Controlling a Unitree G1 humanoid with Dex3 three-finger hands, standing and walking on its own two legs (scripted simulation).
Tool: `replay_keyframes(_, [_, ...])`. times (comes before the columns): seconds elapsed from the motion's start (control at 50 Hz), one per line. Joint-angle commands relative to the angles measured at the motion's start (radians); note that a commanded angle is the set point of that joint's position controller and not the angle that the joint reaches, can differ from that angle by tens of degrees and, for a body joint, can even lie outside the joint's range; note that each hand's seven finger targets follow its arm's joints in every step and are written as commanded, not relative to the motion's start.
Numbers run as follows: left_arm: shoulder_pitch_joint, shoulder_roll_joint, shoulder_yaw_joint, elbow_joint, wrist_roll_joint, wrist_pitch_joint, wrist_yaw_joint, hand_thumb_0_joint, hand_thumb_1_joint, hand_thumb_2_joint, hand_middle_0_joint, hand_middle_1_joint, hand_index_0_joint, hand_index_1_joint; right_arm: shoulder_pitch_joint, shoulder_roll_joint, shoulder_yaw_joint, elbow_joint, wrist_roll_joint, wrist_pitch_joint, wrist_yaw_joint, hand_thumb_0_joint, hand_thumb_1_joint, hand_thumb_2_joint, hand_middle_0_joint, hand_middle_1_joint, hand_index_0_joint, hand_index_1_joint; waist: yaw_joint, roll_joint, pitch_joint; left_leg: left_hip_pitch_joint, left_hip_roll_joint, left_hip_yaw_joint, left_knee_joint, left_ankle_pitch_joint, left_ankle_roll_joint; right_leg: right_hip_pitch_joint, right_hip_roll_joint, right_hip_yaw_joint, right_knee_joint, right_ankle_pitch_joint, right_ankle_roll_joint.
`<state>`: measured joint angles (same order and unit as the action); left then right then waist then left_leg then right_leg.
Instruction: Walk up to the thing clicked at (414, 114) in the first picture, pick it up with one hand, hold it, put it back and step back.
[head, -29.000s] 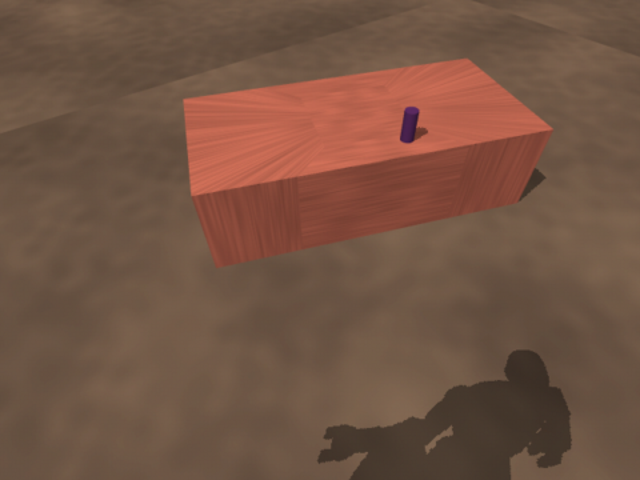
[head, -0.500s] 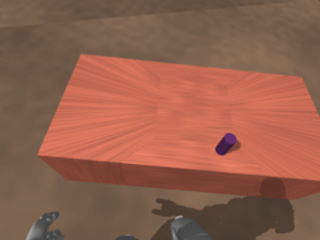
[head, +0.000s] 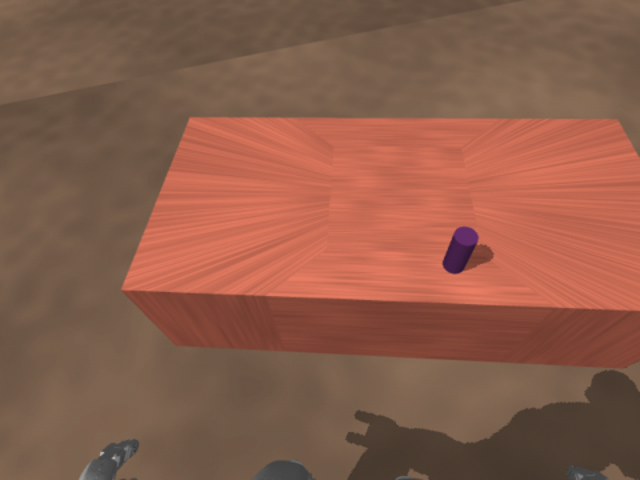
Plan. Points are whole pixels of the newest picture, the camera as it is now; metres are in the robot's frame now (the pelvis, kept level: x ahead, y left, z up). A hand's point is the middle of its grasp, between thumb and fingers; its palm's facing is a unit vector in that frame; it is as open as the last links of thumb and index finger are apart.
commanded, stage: step back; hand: right
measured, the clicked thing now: (459, 251) +0.63 -0.27 -0.31
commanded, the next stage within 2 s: none
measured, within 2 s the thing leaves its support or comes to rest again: neither
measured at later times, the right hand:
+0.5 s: hand out of the picture -0.03 -0.31 -0.15, palm faces +0.00 +0.91 -0.42, open 7.4 cm
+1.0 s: hand out of the picture -0.20 -0.30 -0.14, palm faces -0.09 +0.91 -0.41, open 7.4 cm
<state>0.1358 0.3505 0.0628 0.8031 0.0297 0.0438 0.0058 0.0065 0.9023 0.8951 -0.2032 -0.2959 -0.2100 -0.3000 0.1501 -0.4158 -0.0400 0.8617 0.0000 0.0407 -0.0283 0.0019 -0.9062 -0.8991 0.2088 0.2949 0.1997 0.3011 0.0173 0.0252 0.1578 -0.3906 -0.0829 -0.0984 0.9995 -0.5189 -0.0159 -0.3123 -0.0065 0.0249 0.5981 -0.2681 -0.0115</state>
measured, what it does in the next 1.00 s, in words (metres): walks backwards: left foot, then right foot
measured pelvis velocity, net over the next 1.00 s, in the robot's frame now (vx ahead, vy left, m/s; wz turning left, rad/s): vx -0.32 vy -0.05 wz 0.03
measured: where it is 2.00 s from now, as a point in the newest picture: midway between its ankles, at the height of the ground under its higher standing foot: outside the picture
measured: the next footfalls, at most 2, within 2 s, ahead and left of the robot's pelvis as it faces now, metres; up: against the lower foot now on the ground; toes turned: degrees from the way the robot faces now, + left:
left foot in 0.08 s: +0.00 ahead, +0.12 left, +0.00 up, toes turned -1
right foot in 0.46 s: -0.14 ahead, -0.16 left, +0.00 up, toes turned +0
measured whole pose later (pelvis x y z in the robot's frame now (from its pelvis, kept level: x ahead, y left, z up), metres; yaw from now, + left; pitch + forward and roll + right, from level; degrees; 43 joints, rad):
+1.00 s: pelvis -0.32 -0.05 +0.00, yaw +2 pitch -2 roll -1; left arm 0.12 0.39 0.07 0.82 0.00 0.07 0.01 0.01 0.91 0.90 -0.20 -0.30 -0.21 -0.30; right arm 0.14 -0.36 -0.03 0.86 -0.04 0.04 -0.01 0.00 -0.90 -0.90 0.21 0.30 0.20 0.30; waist 0.01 -0.02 0.16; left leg -0.33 0.01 -0.02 0.61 -0.25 0.02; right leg -0.44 0.09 0.10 1.14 -0.53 0.00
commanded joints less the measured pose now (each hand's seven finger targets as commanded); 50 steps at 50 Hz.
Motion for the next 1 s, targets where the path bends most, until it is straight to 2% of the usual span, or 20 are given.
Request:
replay_keyframes(0.0, [0.003,0.254,0.070,-0.106,-0.002,-0.013,0.024,0.000,0.900,0.900,-0.200,-0.300,-0.200,-0.300,0.059,-0.150,-0.051,-0.074,-0.014,-0.037,-0.005,0.000,-0.900,-0.900,0.200,0.300,0.200,0.300,0.016,-0.223,-0.228,0.004,0.053,0.067,-0.347,0.070,0.016,0.279,-0.216,0.189,-0.009,0.568,-0.184])
replay_keyframes(0.04, [-0.026,0.261,0.064,-0.119,-0.015,0.001,0.014,0.000,0.900,0.900,-0.200,-0.300,-0.200,-0.300,0.128,-0.150,-0.065,-0.043,-0.023,-0.045,-0.001,0.000,-0.900,-0.900,0.200,0.300,0.200,0.300,-0.031,-0.172,-0.241,0.162,0.051,0.111,-0.596,0.343,0.023,0.167,-0.178,0.158,0.062,0.418,-0.132])
replay_keyframes(0.06, [-0.008,0.221,0.054,-0.130,-0.017,0.006,0.009,0.000,0.900,0.900,-0.200,-0.300,-0.200,-0.300,0.112,-0.199,-0.081,-0.051,-0.037,-0.049,-0.001,0.000,-0.900,-0.900,0.200,0.300,0.200,0.300,-0.017,-0.067,-0.229,0.228,0.158,-0.057,-0.603,0.431,0.060,0.022,-0.112,0.142,0.106,0.210,-0.077])
replay_keyframes(0.08, [-0.013,0.186,0.046,-0.147,-0.022,0.004,0.010,0.000,0.900,0.900,-0.200,-0.300,-0.200,-0.300,0.067,-0.315,-0.103,-0.074,-0.042,-0.049,0.006,0.000,-0.900,-0.900,0.200,0.300,0.200,0.300,-0.019,0.187,-0.210,0.244,0.388,-0.365,-0.664,0.526,0.182,-0.164,0.069,0.048,0.268,-0.167,-0.020])
replay_keyframes(0.1, [-0.070,0.231,0.069,-0.135,-0.011,0.006,0.025,0.000,0.900,0.900,-0.200,-0.300,-0.200,-0.300,0.053,-0.367,-0.114,-0.086,-0.037,-0.050,0.010,0.000,-0.900,-0.900,0.200,0.300,0.200,0.300,-0.073,0.216,-0.208,0.121,0.511,-0.496,-0.691,0.593,0.322,-0.116,0.102,0.120,0.492,-0.395,-0.003])
replay_keyframes(0.18, [0.050,0.233,0.079,-0.069,-0.025,0.005,0.021,0.000,0.900,0.900,-0.200,-0.300,-0.200,-0.300,-0.053,-0.217,-0.074,-0.101,-0.034,-0.053,-0.007,0.000,-0.900,-0.900,0.200,0.300,0.200,0.300,0.024,0.080,-0.169,0.181,0.348,-0.161,-0.576,0.706,0.242,-0.193,0.103,0.179,0.693,-0.240,0.003])
replay_keyframes(0.3, [0.034,0.209,0.073,-0.083,-0.012,0.000,0.007,0.000,0.900,0.900,-0.200,-0.300,-0.200,-0.300,0.018,-0.228,-0.083,-0.111,-0.032,-0.043,-0.009,0.000,-0.900,-0.900,0.200,0.300,0.200,0.300,-0.041,0.140,-0.202,0.309,0.367,-0.141,-0.532,0.707,0.276,-0.156,0.060,0.107,0.420,-0.264,0.052])
replay_keyframes(0.42, [0.212,0.206,0.079,0.023,-0.006,-0.014,-0.006,0.000,0.900,0.900,-0.200,-0.300,-0.200,-0.300,-0.051,-0.254,-0.081,-0.134,-0.023,-0.009,0.003,0.000,-0.900,-0.900,0.200,0.300,0.200,0.300,0.026,0.166,-0.271,0.101,0.276,-0.070,-0.441,0.440,0.156,0.192,0.035,-0.040,-0.162,-0.014,-0.011])
replay_keyframes(0.44, [0.196,0.251,0.092,0.014,0.012,-0.021,-0.005,0.000,0.900,0.900,-0.200,-0.300,-0.200,-0.300,-0.035,-0.205,-0.068,-0.138,-0.016,-0.007,0.004,0.000,-0.900,-0.900,0.200,0.300,0.200,0.300,0.017,0.059,-0.232,-0.050,0.199,-0.052,-0.345,0.294,0.095,0.221,-0.046,0.114,-0.190,-0.049,-0.034])
replay_keyframes(0.46, [0.153,0.365,0.119,-0.018,0.016,-0.022,-0.006,0.000,0.900,0.900,-0.200,-0.300,-0.200,-0.300,-0.071,-0.147,-0.056,-0.169,-0.004,-0.014,-0.001,0.000,-0.900,-0.900,0.200,0.300,0.200,0.300,0.036,-0.243,-0.174,-0.230,-0.008,0.012,-0.164,0.041,0.027,0.161,-0.255,0.423,-0.270,-0.062,-0.146])
replay_keyframes(0.48, [0.079,0.437,0.127,-0.056,0.018,-0.019,-0.002,0.000,0.900,0.900,-0.200,-0.300,-0.200,-0.300,-0.087,-0.181,-0.071,-0.159,-0.012,-0.010,-0.016,0.000,-0.900,-0.900,0.200,0.300,0.200,0.300,0.070,-0.324,-0.129,-0.146,0.005,-0.036,0.086,-0.104,-0.001,-0.092,-0.439,0.588,-0.334,-0.067,-0.298])
replay_keyframes(0.54, [-0.088,0.295,0.085,-0.087,0.012,-0.029,0.015,0.000,0.900,0.900,-0.200,-0.300,-0.200,-0.300,0.018,-0.186,-0.066,-0.091,0.004,-0.014,-0.011,0.000,-0.900,-0.900,0.200,0.300,0.200,0.300,-0.046,-0.153,-0.090,-0.112,-0.026,-0.073,0.207,0.038,0.014,-0.070,-0.246,0.226,-0.184,0.241,-0.189])
replay_keyframes(0.66, [0.039,0.270,0.081,-0.087,0.015,-0.024,0.034,0.000,0.900,0.900,-0.200,-0.300,-0.200,-0.300,0.007,-0.148,-0.050,-0.104,-0.015,-0.027,-0.009,0.000,-0.900,-0.900,0.200,0.300,0.200,0.300,0.041,-0.216,-0.174,-0.131,0.030,0.011,-0.074,-0.015,-0.003,0.246,-0.247,0.187,-0.073,0.496,-0.195])
replay_keyframes(0.72, [0.031,0.279,0.077,-0.096,-0.001,-0.012,0.034,0.000,0.900,0.900,-0.200,-0.300,-0.200,-0.300,0.058,-0.144,-0.053,-0.082,-0.023,-0.032,-0.005,0.000,-0.900,-0.900,0.200,0.300,0.200,0.300,0.028,-0.235,-0.233,-0.022,0.048,0.079,-0.318,0.043,0.010,0.282,-0.256,0.189,-0.004,0.549,-0.181])
replay_keyframes(0.76, [-0.010,0.277,0.069,-0.107,-0.012,0.001,0.027,0.000,0.900,0.900,-0.200,-0.300,-0.200,-0.300,0.134,-0.148,-0.063,-0.045,-0.025,-0.036,-0.003,0.000,-0.900,-0.900,0.200,0.300,0.200,0.300,-0.017,-0.186,-0.262,0.131,0.047,0.123,-0.591,0.300,0.026,0.211,-0.225,0.151,0.079,0.472,-0.134])
replay_keyframes(0.78, [-0.003,0.239,0.053,-0.114,-0.012,0.005,0.023,0.000,0.900,0.900,-0.200,-0.300,-0.200,-0.300,0.126,-0.189,-0.078,-0.043,-0.034,-0.036,-0.005,0.000,-0.900,-0.900,0.200,0.300,0.200,0.300,-0.009,-0.111,-0.256,0.217,0.137,-0.012,-0.599,0.413,0.061,0.067,-0.184,0.139,0.111,0.309,-0.084])
replay_keyframes(0.82, [-0.087,0.240,0.065,-0.124,-0.021,0.005,0.035,0.000,0.900,0.900,-0.200,-0.300,-0.200,-0.300,0.059,-0.363,-0.107,-0.078,-0.032,-0.031,0.008,0.000,-0.900,-0.900,0.200,0.300,0.200,0.300,-0.062,0.212,-0.218,0.101,0.489,-0.438,-0.651,0.663,0.323,-0.097,0.060,0.042,0.486,-0.400,0.000])
replay_keyframes(0.86, [-0.042,0.239,0.067,-0.086,-0.025,0.013,0.034,0.000,0.900,0.900,-0.200,-0.300,-0.200,-0.300,-0.011,-0.278,-0.086,-0.083,-0.034,-0.038,-0.001,0.000,-0.900,-0.900,0.200,0.300,0.200,0.300,-0.011,0.056,-0.185,0.087,0.420,-0.277,-0.607,0.717,0.301,-0.126,0.090,0.176,0.667,-0.348,-0.012])
replay_keyframes(0.9, [0.031,0.236,0.066,-0.052,-0.031,0.008,0.029,0.000,0.900,0.900,-0.200,-0.300,-0.200,-0.300,-0.064,-0.223,-0.067,-0.091,-0.038,-0.033,-0.007,0.000,-0.900,-0.900,0.200,0.300,0.200,0.300,0.031,0.068,-0.166,0.122,0.354,-0.146,-0.559,0.726,0.256,-0.145,0.084,0.141,0.678,-0.268,-0.004])
replay_keyframes(0.98, [0.027,0.204,0.056,-0.048,-0.016,-0.008,0.016,0.000,0.900,0.900,-0.200,-0.300,-0.200,-0.300,-0.029,-0.203,-0.066,-0.094,-0.044,-0.018,0.000,0.000,-0.900,-0.900,0.200,0.300,0.200,0.300,-0.014,0.149,-0.169,0.224,0.332,-0.118,-0.523,0.714,0.263,-0.114,0.048,0.055,0.383,-0.283,0.040])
